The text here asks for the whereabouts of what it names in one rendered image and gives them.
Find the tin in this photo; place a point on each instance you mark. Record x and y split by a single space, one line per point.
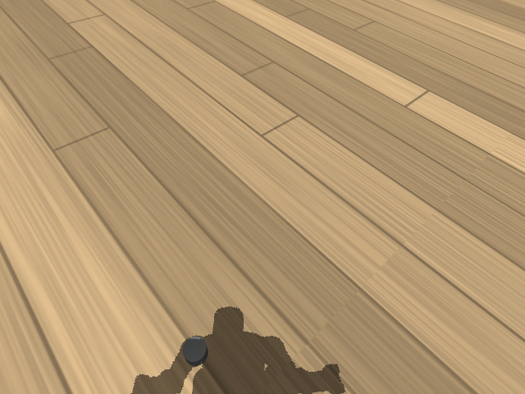
195 351

